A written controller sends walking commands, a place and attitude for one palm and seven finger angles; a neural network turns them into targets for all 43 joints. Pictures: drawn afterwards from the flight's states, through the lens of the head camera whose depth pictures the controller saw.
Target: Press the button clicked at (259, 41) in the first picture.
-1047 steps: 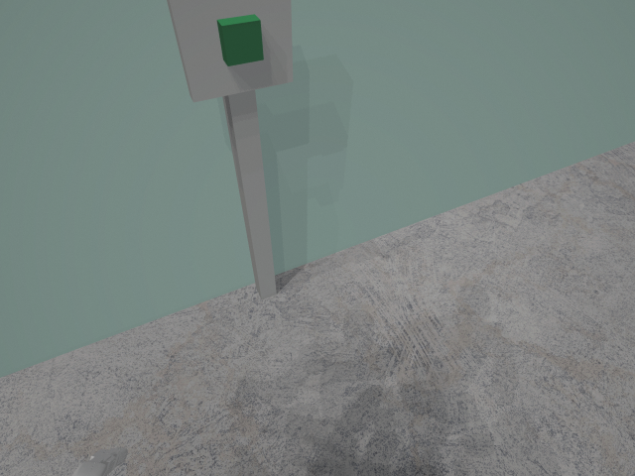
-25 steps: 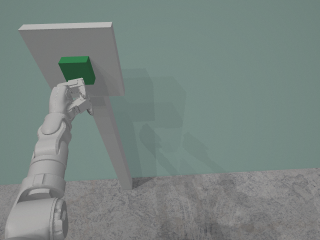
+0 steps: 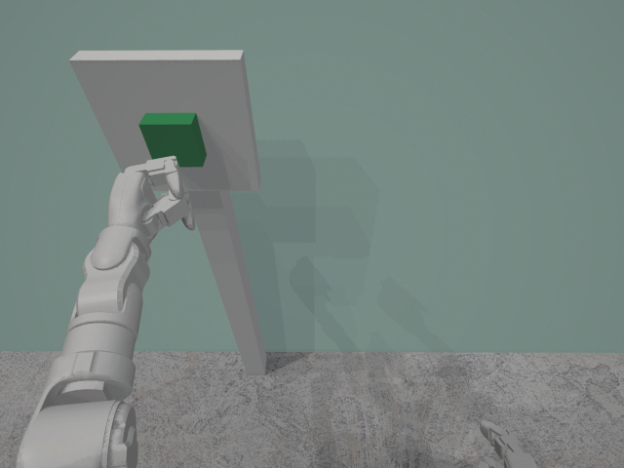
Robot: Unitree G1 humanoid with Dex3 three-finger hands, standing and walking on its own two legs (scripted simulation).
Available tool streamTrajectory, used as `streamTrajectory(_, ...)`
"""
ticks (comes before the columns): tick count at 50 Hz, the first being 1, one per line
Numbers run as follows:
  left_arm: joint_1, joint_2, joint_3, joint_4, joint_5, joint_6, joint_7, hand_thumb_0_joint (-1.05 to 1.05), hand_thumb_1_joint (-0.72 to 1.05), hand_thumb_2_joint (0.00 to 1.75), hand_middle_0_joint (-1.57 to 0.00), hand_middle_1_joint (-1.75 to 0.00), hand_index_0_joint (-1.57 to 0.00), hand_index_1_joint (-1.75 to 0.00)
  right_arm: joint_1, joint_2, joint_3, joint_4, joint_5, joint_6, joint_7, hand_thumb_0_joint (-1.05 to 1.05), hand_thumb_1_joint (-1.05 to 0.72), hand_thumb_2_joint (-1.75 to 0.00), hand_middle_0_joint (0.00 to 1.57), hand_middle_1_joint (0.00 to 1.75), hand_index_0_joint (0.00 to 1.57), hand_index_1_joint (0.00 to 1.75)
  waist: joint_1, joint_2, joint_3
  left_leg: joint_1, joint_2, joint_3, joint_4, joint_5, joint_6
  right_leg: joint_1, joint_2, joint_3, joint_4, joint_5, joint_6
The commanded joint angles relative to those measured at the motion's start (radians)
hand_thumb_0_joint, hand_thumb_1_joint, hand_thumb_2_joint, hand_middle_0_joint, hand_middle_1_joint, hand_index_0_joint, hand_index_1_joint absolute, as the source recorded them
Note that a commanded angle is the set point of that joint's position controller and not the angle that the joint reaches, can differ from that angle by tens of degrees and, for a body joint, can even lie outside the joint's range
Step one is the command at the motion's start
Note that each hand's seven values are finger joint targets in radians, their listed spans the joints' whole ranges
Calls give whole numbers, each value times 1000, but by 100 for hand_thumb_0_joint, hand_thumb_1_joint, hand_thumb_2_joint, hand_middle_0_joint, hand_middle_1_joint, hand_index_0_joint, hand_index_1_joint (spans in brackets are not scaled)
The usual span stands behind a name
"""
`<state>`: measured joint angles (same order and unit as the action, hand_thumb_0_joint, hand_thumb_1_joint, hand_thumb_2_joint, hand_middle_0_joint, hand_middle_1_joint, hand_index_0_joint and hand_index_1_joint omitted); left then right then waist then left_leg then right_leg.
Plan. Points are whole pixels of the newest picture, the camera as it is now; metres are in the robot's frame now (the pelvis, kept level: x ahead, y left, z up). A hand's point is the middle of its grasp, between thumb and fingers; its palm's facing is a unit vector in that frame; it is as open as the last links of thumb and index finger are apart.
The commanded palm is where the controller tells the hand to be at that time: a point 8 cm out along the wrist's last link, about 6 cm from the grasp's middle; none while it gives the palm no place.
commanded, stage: press the button with the knuckle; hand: left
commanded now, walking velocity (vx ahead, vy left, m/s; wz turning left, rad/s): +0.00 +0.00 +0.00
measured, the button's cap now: (175, 139) +0.51 +0.21 +0.18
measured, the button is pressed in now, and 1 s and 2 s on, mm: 0 6 0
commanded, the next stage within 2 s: hold the button down briefly in 1.20 s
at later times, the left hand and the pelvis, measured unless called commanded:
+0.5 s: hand (196, 187) +0.44 +0.18 +0.15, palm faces +0.05 -1.00 +0.02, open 3.1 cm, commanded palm +0.41 +0.23 +0.15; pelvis +0.00 +0.01 +0.00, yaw -1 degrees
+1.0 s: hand (192, 180) +0.45 +0.18 +0.15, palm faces +0.06 -1.00 +0.00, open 3.0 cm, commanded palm +0.45 +0.23 +0.15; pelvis -0.01 +0.01 -0.01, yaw +0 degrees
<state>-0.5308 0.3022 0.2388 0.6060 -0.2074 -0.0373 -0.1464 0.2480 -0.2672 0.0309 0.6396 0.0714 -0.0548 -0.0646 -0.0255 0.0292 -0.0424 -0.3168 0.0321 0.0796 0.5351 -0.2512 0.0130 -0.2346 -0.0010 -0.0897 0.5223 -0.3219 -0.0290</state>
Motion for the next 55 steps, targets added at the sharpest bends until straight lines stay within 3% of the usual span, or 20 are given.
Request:
streamTrajectory(1,-396,212,55,-192,-8,-36,4,0,90,90,-130,-150,-130,-150,-22,-132,-49,-125,6,-29,-9,0,-90,-90,20,30,20,30,-6,-34,-242,196,-23,-65,-30,241,33,-23,1,66,-67,377,13)
streamTrajectory(5,-390,257,96,-208,-7,-46,7,0,90,90,-130,-150,-130,-150,-27,-131,-47,-137,3,-20,-12,0,-90,-90,20,30,20,30,2,-58,-247,178,-25,-59,-33,234,36,4,-1,75,-67,383,17)
streamTrajectory(12,-575,219,25,-195,1,-108,-3,0,90,90,-130,-150,-130,-150,-3,-129,-48,-99,2,-30,-18,0,-90,-90,20,30,20,30,-45,44,-263,243,-18,-81,-19,207,31,-83,10,72,-70,292,7)
streamTrajectory(14,-594,223,27,-129,-1,-102,-8,0,90,90,-130,-150,-130,-150,15,-137,-51,-81,3,-29,-21,0,-90,-90,20,30,20,30,-54,5,-257,230,-17,-85,-17,198,31,-92,11,69,-70,285,9)
streamTrajectory(15,-586,206,20,-103,-4,-96,-10,0,90,90,-130,-150,-130,-150,21,-137,-52,-81,2,-30,-20,0,-90,-90,20,30,20,30,-50,-8,-264,225,-18,-85,-17,200,31,-91,11,66,-68,287,9)
streamTrajectory(16,-588,226,38,-87,-3,-92,-9,0,90,90,-130,-150,-130,-150,27,-141,-54,-76,1,-29,-19,0,-90,-90,20,30,20,30,-45,8,-280,223,-19,-85,-17,201,29,-87,9,67,-66,290,9)
streamTrajectory(18,-561,260,74,-16,1,-82,-4,0,90,90,-130,-150,-130,-150,45,-149,-54,-72,-1,-25,-18,0,-90,-90,20,30,20,30,-34,-39,-280,191,-19,-85,-16,201,32,-72,9,65,-62,292,10)
streamTrajectory(19,-572,236,54,-21,4,-83,-3,0,90,90,-130,-150,-130,-150,47,-144,-53,-76,-2,-24,-14,0,-90,-90,20,30,20,30,-34,-30,-290,189,-21,-83,-19,218,31,-63,8,63,-55,312,9)
streamTrajectory(23,-603,267,83,11,20,-108,16,0,90,90,-130,-150,-130,-150,71,-147,-58,-76,-8,-23,-5,0,-90,-90,20,30,20,30,-35,-56,-280,167,-16,-82,-10,225,34,-70,12,65,-50,317,10)
streamTrajectory(26,-616,326,127,-10,30,-144,25,0,90,90,-130,-150,-130,-150,85,-148,-62,-79,-12,-20,-2,0,-90,-90,20,30,20,30,-21,-16,-320,174,-17,-73,-9,255,32,-39,12,74,-38,354,8)
streamTrajectory(27,-617,307,118,-21,30,-153,24,0,90,90,-130,-150,-130,-150,86,-145,-61,-83,-15,-20,0,0,-90,-90,20,30,20,30,-21,3,-334,187,-18,-70,-6,271,31,-38,13,73,-33,368,7)
streamTrajectory(28,-610,332,133,-15,36,-163,26,0,90,90,-130,-150,-130,-150,93,-147,-63,-79,-16,-18,2,0,-90,-90,20,30,20,30,-21,-16,-331,180,-15,-76,-2,282,32,-33,15,72,-30,374,6)
streamTrajectory(29,-606,302,108,-14,39,-165,22,0,90,90,-130,-150,-130,-150,91,-146,-63,-83,-13,-16,3,0,-90,-90,20,30,20,30,-28,-3,-330,185,-15,-70,-4,275,32,-47,16,73,-32,368,9)
streamTrajectory(35,-726,286,77,17,36,-164,13,0,90,90,-130,-150,-130,-150,106,-149,-67,-62,-9,-10,-1,0,-90,-90,20,30,20,30,-66,19,-279,187,-12,-75,0,233,33,-108,20,72,-47,319,10)
streamTrajectory(40,-738,318,113,80,33,-173,13,0,90,90,-130,-150,-130,-150,125,-155,-69,-50,-14,-13,-2,0,-90,-90,20,30,20,30,-60,-17,-313,179,-13,-77,8,229,35,-99,21,74,-41,320,12)
streamTrajectory(44,-827,340,108,150,46,-195,10,0,90,90,-130,-150,-130,-150,141,-158,-64,-33,-16,-12,-2,0,-90,-90,20,30,20,30,-85,-29,-282,143,-15,-79,12,179,37,-127,19,78,-43,280,17)
streamTrajectory(45,-843,336,96,156,51,-201,8,0,90,90,-130,-150,-130,-150,139,-158,-63,-33,-15,-13,-2,0,-90,-90,20,30,20,30,-88,9,-281,147,-16,-80,14,170,35,-142,18,81,-43,265,15)
streamTrajectory(48,-912,318,66,216,58,-213,8,0,90,90,-130,-150,-130,-150,155,-162,-60,-19,-17,-18,-1,0,-90,-90,20,30,20,30,-116,6,-252,136,-12,-92,20,116,34,-197,19,79,-48,196,15)
streamTrajectory(52,-967,325,75,235,53,-234,7,0,90,90,-130,-150,-130,-150,172,-169,-64,-12,-22,-29,1,0,-90,-90,20,30,20,30,-121,26,-328,167,-12,-104,31,129,30,-210,21,80,-34,193,17)
streamTrajectory(55,-993,334,75,281,52,-240,3,0,90,90,-130,-150,-130,-150,188,-174,-60,-5,-24,-28,2,0,-90,-90,20,30,20,30,-135,-7,-319,136,-10,-106,32,118,31,-211,23,78,-30,191,21)
